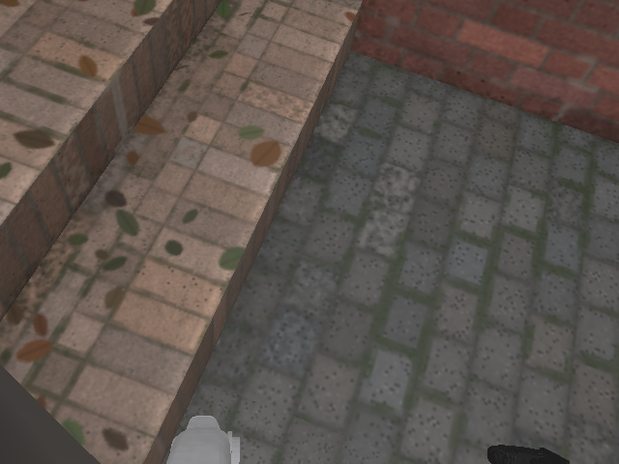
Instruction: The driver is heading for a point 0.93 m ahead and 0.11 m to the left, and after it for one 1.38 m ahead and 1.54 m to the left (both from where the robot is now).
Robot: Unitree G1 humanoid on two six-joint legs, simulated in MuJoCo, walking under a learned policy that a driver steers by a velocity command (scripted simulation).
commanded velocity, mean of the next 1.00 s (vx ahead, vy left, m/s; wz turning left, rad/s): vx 0.12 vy -0.01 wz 0.00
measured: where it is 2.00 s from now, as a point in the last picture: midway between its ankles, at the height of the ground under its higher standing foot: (383, 406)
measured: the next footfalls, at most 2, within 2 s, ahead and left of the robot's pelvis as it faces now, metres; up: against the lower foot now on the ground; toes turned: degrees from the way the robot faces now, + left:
right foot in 0.40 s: +0.14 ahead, -0.19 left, +0.00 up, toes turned +4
left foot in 0.96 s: -0.06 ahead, +0.03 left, -0.17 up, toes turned +6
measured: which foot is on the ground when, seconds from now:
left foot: down 0.00-0.40, up 0.42-0.94, down 0.96-1.00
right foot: up 0.00-0.38, down 0.40-0.92, up 0.94-1.00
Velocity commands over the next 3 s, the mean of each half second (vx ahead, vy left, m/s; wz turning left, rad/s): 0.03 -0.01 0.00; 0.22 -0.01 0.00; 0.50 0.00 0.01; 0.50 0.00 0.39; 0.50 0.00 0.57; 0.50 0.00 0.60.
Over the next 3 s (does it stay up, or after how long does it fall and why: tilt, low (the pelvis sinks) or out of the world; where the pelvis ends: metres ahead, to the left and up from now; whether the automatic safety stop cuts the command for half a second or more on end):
stays up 0.84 0.08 0.19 its command is cut before an obstacle from the start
